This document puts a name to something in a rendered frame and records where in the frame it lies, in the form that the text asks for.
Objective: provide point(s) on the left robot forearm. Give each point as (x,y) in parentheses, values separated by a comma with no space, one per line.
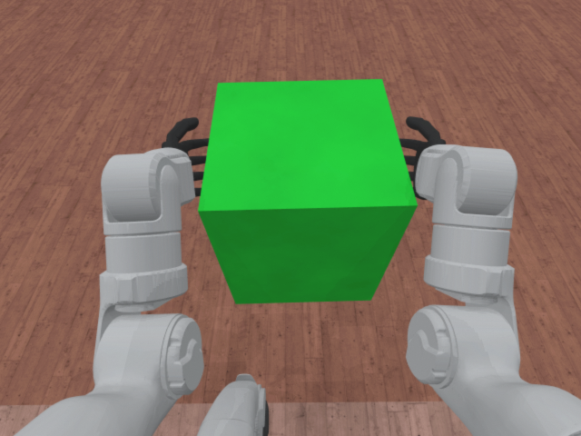
(142,195)

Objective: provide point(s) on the right robot forearm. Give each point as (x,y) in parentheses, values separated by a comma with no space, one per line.
(473,192)

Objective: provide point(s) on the right robot hand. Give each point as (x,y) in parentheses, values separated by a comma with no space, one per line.
(430,133)

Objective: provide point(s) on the left robot hand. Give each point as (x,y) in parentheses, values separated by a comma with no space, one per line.
(176,134)

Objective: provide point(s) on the carton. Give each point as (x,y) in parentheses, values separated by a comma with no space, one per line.
(305,193)

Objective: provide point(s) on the robot left upper arm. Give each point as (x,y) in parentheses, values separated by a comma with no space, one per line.
(143,365)

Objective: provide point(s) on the robot left thigh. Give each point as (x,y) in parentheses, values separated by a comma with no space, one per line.
(238,410)

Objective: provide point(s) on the robot right upper arm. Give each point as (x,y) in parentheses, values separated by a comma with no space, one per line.
(469,356)

